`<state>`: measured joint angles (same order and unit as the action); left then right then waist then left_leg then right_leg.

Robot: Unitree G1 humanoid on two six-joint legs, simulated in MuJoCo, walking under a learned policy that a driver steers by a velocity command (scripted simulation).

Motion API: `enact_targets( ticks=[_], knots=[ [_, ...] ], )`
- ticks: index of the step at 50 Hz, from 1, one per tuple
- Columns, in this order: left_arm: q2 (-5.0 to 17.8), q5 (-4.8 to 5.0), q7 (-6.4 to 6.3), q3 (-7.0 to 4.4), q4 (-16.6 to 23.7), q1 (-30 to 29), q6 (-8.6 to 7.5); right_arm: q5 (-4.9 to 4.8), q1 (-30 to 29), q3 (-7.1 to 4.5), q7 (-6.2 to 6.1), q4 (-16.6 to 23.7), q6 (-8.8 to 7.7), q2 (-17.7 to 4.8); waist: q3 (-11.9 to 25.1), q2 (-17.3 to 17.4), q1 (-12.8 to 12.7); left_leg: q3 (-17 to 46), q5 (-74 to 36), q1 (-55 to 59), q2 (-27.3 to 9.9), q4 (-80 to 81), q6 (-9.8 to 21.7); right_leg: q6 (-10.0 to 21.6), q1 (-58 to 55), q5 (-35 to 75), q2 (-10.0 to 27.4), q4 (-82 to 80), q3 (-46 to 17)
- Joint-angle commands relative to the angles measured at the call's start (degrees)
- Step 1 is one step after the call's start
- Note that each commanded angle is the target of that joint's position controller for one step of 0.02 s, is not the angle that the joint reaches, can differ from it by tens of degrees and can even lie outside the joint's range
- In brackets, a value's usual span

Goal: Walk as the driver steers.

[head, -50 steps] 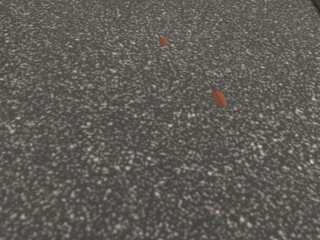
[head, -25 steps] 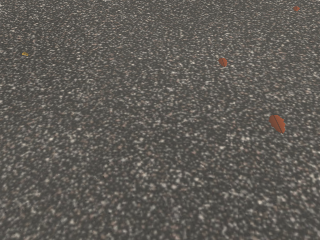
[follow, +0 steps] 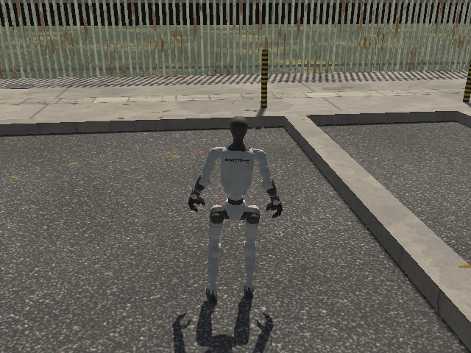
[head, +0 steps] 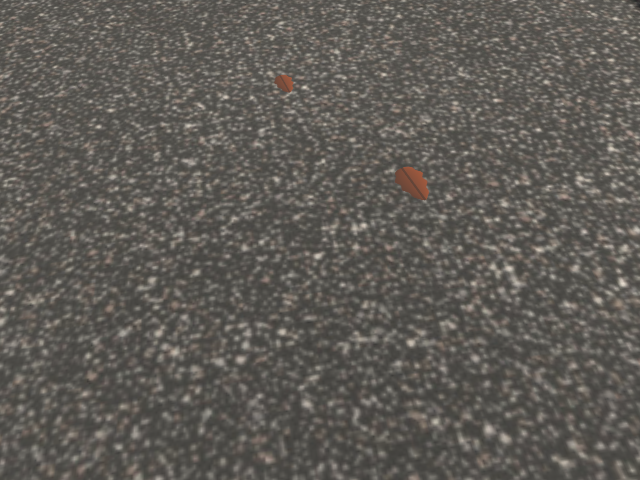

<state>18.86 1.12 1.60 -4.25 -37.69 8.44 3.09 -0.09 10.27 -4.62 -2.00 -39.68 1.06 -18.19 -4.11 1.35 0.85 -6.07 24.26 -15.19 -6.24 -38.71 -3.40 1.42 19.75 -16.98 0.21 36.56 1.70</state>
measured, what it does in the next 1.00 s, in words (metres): walks ahead: left foot, then right foot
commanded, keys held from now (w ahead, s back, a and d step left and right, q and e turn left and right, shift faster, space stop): e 0.18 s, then no key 0.04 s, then w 0.06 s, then w+q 0.58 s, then q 0.14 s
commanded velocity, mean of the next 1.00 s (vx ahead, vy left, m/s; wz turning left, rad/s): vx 0.26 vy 0.00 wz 0.07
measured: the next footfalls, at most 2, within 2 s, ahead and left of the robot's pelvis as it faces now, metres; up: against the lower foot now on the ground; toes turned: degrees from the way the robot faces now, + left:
left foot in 0.52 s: +0.09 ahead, +0.12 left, +0.00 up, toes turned -7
right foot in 0.94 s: +0.41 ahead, -0.12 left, +0.00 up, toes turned +10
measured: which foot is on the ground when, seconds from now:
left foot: up 0.00-0.50, down 0.52-0.94, up 0.96-1.00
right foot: down 0.00-0.52, up 0.54-0.92, down 0.94-1.00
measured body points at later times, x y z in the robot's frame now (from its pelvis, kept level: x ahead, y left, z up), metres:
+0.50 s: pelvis +0.05 +0.00 +0.02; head +0.05 +0.01 +0.47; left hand +0.21 +0.26 -0.08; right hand +0.14 -0.29 -0.08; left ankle +0.06 +0.12 -0.71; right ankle +0.02 -0.10 -0.72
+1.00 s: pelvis +0.26 -0.02 +0.00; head +0.31 -0.01 +0.45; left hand +0.48 +0.25 -0.06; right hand +0.30 -0.31 -0.12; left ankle +0.07 +0.11 -0.67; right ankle +0.37 -0.12 -0.72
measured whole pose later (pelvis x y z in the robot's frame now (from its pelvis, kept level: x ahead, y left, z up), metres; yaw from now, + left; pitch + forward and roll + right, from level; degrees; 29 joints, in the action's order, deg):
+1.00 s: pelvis +0.26 -0.02 +0.00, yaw +9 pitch +3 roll -1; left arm 16.2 -1.1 1.2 -2.4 -35.0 0.5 -5.9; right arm -1.4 24.0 -3.7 -1.8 -42.9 -0.7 -17.8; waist -3.1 1.0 5.3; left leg 12.3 31.4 -10.9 3.1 -53.8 -1.1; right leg 1.1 26.5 -6.9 -1.5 31.3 -0.1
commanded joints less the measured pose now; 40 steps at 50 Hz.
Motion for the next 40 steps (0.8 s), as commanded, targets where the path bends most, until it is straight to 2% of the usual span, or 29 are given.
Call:
enact_targets(
  ticks=[1,2,3,4,5,7,11,12,14,16,20,22,24,25,26,27,28,29,30,31,32,33,34,37,39,40],
  knots=[
    [15.28,-3.07,-0.62,-3.67,5.06,7.4,-2.1,1.26,-3.85,-0.67,-0.02,6.48,-1.03,-4.53,13.79,-15.36,-5.27,8.74,18.26,-22.73,6.79,-30.38,-0.95,20.03,-19.0,36.26,23.06,-16.37,-36.9],
    [13.75,-3.16,-0.27,-3.24,4.96,5.7,-3.34,-0.25,-5.33,-1.22,-0.44,6.43,-0.81,-6.31,10.97,-10.04,-4.64,10.67,14.02,-23.87,5.58,-33.24,-0.27,19.16,-16.73,28.89,20.68,-17.64,-32.83],
    [11.85,-1.96,-0.56,-2.84,4.6,3.48,-3.92,-0.2,-5.02,-1.56,-0.84,5.84,-0.65,-6.92,8.24,-7.96,-3.08,11.07,8.68,-24.27,4.43,-31.68,0.5,15.74,-14.99,22.44,17.21,-17.64,-28.55],
    [9.96,-0.93,-1.14,-2.28,4.74,1.3,-3.74,0.35,-4.25,-1.87,-1.38,4.58,-0.49,-7.14,7.41,-5.95,-2.09,11.53,4.35,-23.81,3.41,-29.67,0.45,12.91,-14.12,18.38,14.84,-17.34,-25.97],
    [9.21,-0.48,-1.6,-1.81,5.03,-0.28,-3.4,0.63,-3.46,-2.07,-1.51,4.28,-0.36,-7.36,6.99,-6.65,-1.06,11.56,1.38,-21.22,3.49,-28.06,0.11,11.73,-11.54,18.86,12.95,-17.52,-23.71],
    [8.43,-0.94,-2.34,-1.42,5.42,-0.3,-2.99,0.45,-1.96,-1.9,-0.97,3.57,-0.55,-6.04,8.64,-7.65,-0.36,10.96,-2.58,-18.07,5.13,-27.46,-0.64,11.49,-10.76,21.16,10.92,-17.71,-21.75],
    [7.83,-0.82,-3.23,-1.28,5.27,1.07,-2.59,0.15,-2.69,-1.12,-0.63,3.07,-0.63,-4.11,9.29,-7.33,-1.28,11.0,-4.89,-17.38,5.72,-17.88,-2.02,11.72,-13.19,18.62,10.11,-17.52,-21.54],
    [7.46,-0.76,-3.36,-1.19,4.98,1.79,-2.48,0.11,-2.63,-0.95,-0.42,2.93,-0.7,-3.99,10.05,-7.53,-1.68,10.76,-5.84,-16.18,5.4,-14.92,-2.11,11.71,-13.08,10.64,9.56,-18.5,-21.73],
    [7.61,-0.73,-3.28,-1.12,4.5,2.75,-2.51,-0.22,-3.94,-0.7,0.23,3.31,-1.16,-3.99,8.33,-10.15,-2.95,9.57,-6.24,-14.4,5.29,-9.83,-1.83,11.94,-10.73,-6.24,9.18,-21.63,-24.05],
    [6.97,-1.22,-2.98,-0.62,3.63,3.34,-2.84,-0.54,-3.95,-0.31,1.05,3.16,-2.07,-3.98,6.95,-11.34,-3.71,8.36,-5.49,-12.56,4.61,-5.43,-1.0,11.94,-10.15,-11.6,10.22,-23.28,-25.1],
    [8.7,-1.26,-2.24,-0.73,1.79,5.34,-3.79,-1.31,-4.83,0.33,2.16,3.04,-3.98,-4.02,3.49,-9.44,-5.26,6.62,-3.71,-10.04,4.44,0.65,2.24,12.14,-9.19,-15.51,12.16,-24.23,-25.55],
    [8.82,-0.93,-1.9,-0.65,1.23,5.1,-4.24,-1.67,-3.37,0.64,2.62,2.52,-4.8,-3.76,2.5,-8.64,-4.35,5.82,-4.26,-7.22,4.74,4.3,4.38,11.91,-7.88,-16.15,12.47,-24.21,-24.71],
    [8.16,-0.39,-1.57,-0.36,1.11,3.37,-4.42,-1.54,0.58,0.83,2.92,0.83,-5.45,-3.2,2.73,-7.12,-1.56,3.94,-8.3,0.68,6.0,10.86,6.5,10.56,-4.02,-16.41,11.01,-22.31,-21.28],
    [7.03,-0.51,-1.46,0.0,1.09,2.99,-4.59,-1.43,3.33,0.78,2.88,-0.41,-5.58,-3.25,3.37,-6.15,-0.21,3.91,-8.37,5.29,6.66,12.68,7.29,9.42,-1.81,-16.08,9.48,-20.04,-19.13],
    [4.8,-0.97,-1.35,0.71,1.48,1.74,-4.97,-1.54,7.14,0.64,2.7,-1.5,-5.68,-3.94,3.95,-4.44,1.37,7.7,-6.81,10.16,4.47,14.19,8.53,7.45,1.59,-13.89,7.32,-14.75,-15.84],
    [0.92,-1.78,-1.04,1.86,2.77,-0.13,-5.63,-1.38,12.99,0.18,2.32,-2.41,-5.8,-6.75,5.53,4.7,2.71,22.01,-1.85,16.2,-4.65,20.27,11.92,3.52,8.19,-9.71,1.75,1.18,-7.84],
    [2.9,-0.99,-1.14,1.07,6.06,-2.62,-7.05,-0.74,15.4,-1.77,2.97,-2.85,-5.81,-13.42,1.48,14.76,2.67,43.92,8.12,19.14,-13.81,27.35,20.41,0.53,23.35,-13.9,-4.21,12.57,-1.2],
    [6.36,0.04,-1.22,0.13,6.02,-3.81,-8.18,-0.53,15.23,-1.28,3.24,-2.27,-6.26,-10.97,-1.08,9.82,3.61,47.93,10.95,19.15,-15.56,29.01,22.61,0.17,28.79,-16.18,-1.62,20.07,-5.38],
    [6.68,0.56,-0.72,-0.1,5.59,-3.42,-8.95,-0.43,13.99,-0.57,3.05,-1.72,-6.59,-8.59,-1.71,7.66,2.72,43.67,8.95,20.51,-13.32,28.54,21.04,0.44,31.07,-10.58,0.42,22.47,-6.98],
    [5.88,-0.03,-0.4,0.01,4.84,-3.41,-9.41,-0.4,13.55,-0.41,2.86,-1.08,-6.64,-7.86,-0.76,6.07,2.68,38.9,4.06,21.8,-10.52,28.29,19.54,0.23,31.47,-6.09,1.13,22.69,-6.4],
    [5.88,-0.9,-0.13,-0.13,5.08,-4.42,-9.8,-0.72,13.26,-0.33,2.61,-0.99,-6.25,-7.67,-0.7,4.41,2.63,35.87,-2.87,22.55,-9.25,27.92,18.54,-0.38,32.09,-2.8,1.66,20.89,-5.88],
    [5.21,-1.46,0.14,-0.18,5.21,-5.29,-10.0,-0.79,13.56,0.02,2.23,-0.8,-5.81,-6.74,0.22,4.01,2.42,32.35,-9.28,21.82,-7.35,27.77,17.46,-1.09,29.89,-0.1,1.96,18.43,-5.53],
    [3.97,-1.49,0.42,0.08,5.36,-5.82,-10.1,-0.89,13.85,0.18,1.85,-0.73,-5.33,-6.15,0.85,4.48,2.25,29.52,-14.27,20.37,-5.72,27.93,16.96,-2.06,27.44,2.25,1.38,15.44,-4.56],
    [0.69,-1.27,0.76,1.1,5.66,-9.36,-9.96,-0.93,13.77,-0.02,0.68,-0.73,-4.2,-6.58,0.85,5.2,2.95,22.8,-22.09,13.47,-1.92,27.4,15.39,-4.43,19.06,9.8,-0.9,4.59,-2.28],
    [0.06,-0.88,0.94,1.39,6.37,-12.62,-9.95,-1.05,14.94,-0.44,0.25,-1.08,-3.73,-7.67,0.13,5.84,4.1,21.83,-22.05,8.79,-1.16,26.79,14.59,-4.98,13.52,14.28,-2.2,-1.64,-1.87],
    [0.43,-0.64,1.0,1.29,6.65,-13.68,-9.95,-1.23,15.67,-0.62,0.17,-1.31,-3.59,-8.08,-0.06,6.03,4.42,22.46,-21.62,7.38,-1.5,26.54,14.4,-5.02,11.23,15.51,-2.66,-3.47,-1.91]
  ],
)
